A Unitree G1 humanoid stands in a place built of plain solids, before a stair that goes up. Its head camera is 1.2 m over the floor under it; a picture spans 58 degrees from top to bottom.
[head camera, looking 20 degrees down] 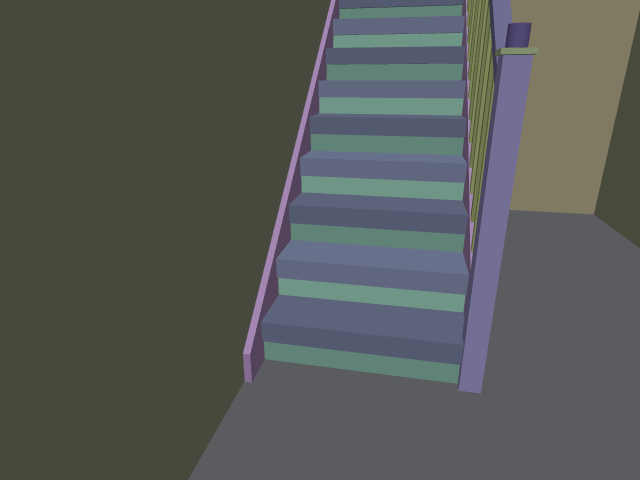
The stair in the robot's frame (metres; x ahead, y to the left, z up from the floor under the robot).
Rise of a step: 0.20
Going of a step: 0.25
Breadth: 0.88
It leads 12 degrees to the right of straight ahead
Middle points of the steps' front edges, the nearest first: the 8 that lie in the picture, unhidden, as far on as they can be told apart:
1.58 -0.16 0.21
1.82 -0.22 0.41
2.06 -0.27 0.61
2.30 -0.32 0.81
2.54 -0.37 1.01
2.78 -0.42 1.21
3.02 -0.47 1.41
3.26 -0.52 1.61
